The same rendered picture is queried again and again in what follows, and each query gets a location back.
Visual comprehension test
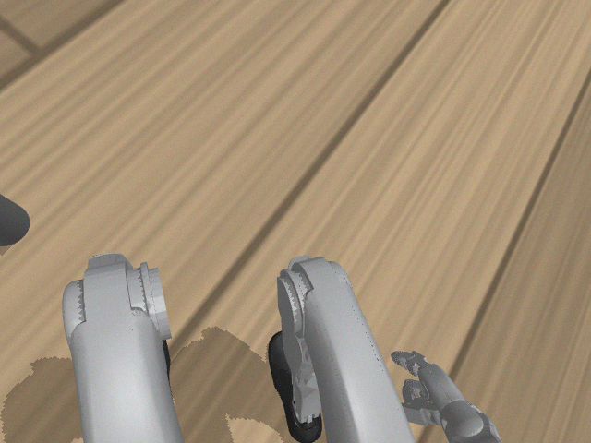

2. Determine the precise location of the right robot arm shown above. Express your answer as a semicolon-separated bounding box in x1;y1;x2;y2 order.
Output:
440;401;502;443

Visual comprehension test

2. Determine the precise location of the right robot foot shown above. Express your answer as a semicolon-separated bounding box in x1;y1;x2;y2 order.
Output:
268;331;322;443

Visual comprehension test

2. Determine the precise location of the right robot hand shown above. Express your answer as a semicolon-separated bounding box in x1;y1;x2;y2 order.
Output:
391;351;465;426

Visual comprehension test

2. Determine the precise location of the can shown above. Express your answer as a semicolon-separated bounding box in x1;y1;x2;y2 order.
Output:
0;194;30;246

